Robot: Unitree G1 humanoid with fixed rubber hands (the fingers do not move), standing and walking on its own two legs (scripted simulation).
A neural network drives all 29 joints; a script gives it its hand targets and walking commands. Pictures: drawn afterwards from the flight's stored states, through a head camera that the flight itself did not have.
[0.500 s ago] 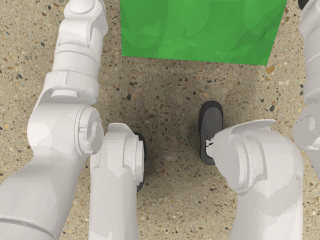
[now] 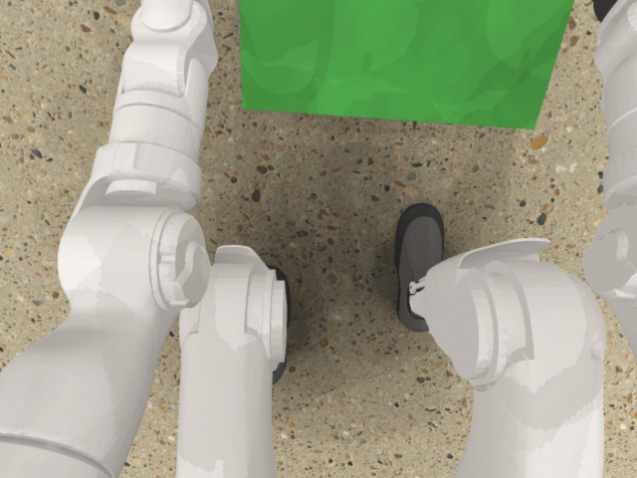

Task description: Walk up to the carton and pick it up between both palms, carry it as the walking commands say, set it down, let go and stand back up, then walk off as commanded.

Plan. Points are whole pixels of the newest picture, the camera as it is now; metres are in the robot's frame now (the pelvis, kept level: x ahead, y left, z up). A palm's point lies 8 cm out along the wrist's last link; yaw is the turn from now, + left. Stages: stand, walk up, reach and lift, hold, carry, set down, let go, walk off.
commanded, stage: set down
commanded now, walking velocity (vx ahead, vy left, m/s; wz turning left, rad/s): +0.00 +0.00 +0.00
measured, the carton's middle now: (389, 14) +0.53 -0.10 -0.26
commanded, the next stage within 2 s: none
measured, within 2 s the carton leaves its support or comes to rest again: rests again in 0.42 s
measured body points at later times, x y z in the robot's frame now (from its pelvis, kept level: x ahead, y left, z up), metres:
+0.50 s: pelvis -0.01 +0.00 +0.00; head +0.37 -0.03 +0.24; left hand +0.55 +0.09 -0.21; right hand +0.48 -0.31 -0.20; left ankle +0.08 +0.12 -0.33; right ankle +0.15 -0.14 -0.33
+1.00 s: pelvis -0.02 -0.01 -0.01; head +0.36 -0.04 +0.23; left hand +0.55 +0.12 -0.20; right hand +0.47 -0.34 -0.20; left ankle +0.08 +0.12 -0.33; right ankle +0.15 -0.14 -0.33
